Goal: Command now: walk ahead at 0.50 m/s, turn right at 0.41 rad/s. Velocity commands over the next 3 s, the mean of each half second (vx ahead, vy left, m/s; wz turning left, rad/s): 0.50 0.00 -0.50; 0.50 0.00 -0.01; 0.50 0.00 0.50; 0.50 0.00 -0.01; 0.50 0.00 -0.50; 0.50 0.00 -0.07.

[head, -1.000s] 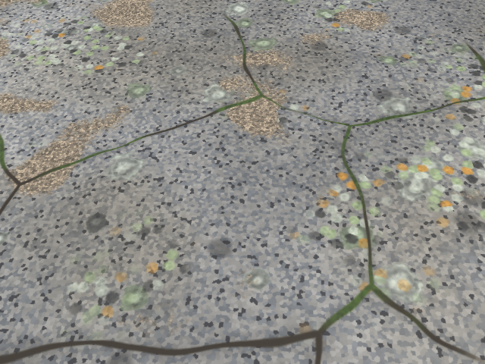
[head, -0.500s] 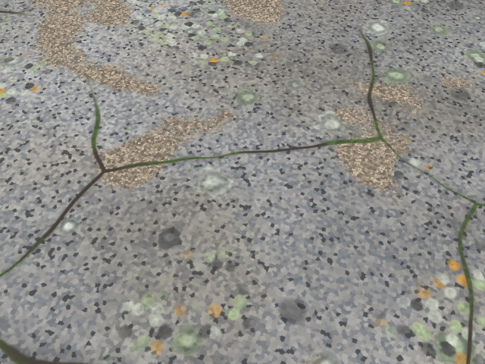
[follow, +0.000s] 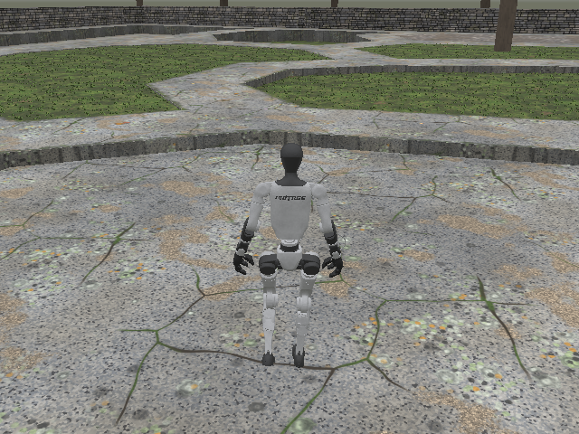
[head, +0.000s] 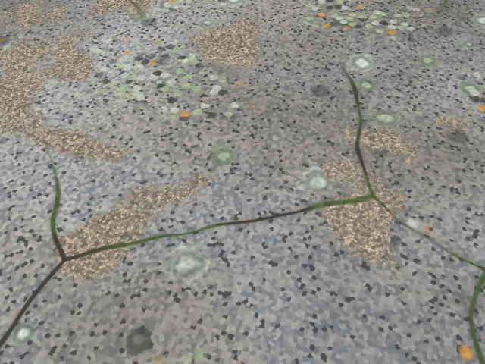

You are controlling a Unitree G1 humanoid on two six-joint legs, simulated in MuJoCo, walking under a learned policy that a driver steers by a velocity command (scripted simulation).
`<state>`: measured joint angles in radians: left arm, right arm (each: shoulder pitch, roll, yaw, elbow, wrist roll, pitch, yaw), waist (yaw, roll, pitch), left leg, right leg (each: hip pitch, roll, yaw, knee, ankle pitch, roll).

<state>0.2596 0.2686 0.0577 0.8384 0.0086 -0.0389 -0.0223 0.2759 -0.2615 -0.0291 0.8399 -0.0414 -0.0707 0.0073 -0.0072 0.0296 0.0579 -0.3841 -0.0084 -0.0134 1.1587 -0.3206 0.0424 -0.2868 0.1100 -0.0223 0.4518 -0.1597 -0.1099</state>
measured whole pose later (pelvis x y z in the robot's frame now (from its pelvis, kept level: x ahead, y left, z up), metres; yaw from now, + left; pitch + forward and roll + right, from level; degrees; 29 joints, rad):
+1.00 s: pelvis +0.50 -0.09 +0.01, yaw -15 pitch +1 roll +1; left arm 0.17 0.22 0.02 0.78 0.03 -0.07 0.00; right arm 0.39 -0.25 -0.05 0.92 -0.01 -0.04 0.01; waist -0.04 0.03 0.02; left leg -0.36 0.02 -0.01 1.06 -0.36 0.07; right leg -0.27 0.00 -0.10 0.45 -0.20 -0.05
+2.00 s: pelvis +1.05 -0.10 -0.02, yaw -1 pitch +1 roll +0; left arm 0.12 0.24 0.04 0.79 0.03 -0.04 -0.03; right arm 0.38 -0.24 -0.03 0.95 -0.02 -0.06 -0.02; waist -0.02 0.01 0.05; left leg 0.00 -0.06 0.08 0.73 -0.42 0.06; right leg -0.45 0.07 -0.09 0.57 -0.14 -0.14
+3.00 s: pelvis +1.57 -0.20 -0.01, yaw -17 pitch +1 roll +1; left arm 0.03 0.23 0.00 0.73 0.05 -0.07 -0.01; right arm 0.47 -0.24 -0.04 0.95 0.00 -0.06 0.01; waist -0.08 0.00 0.03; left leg -0.10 -0.02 -0.02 0.63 -0.45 0.04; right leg -0.42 -0.01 -0.05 0.54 -0.12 -0.05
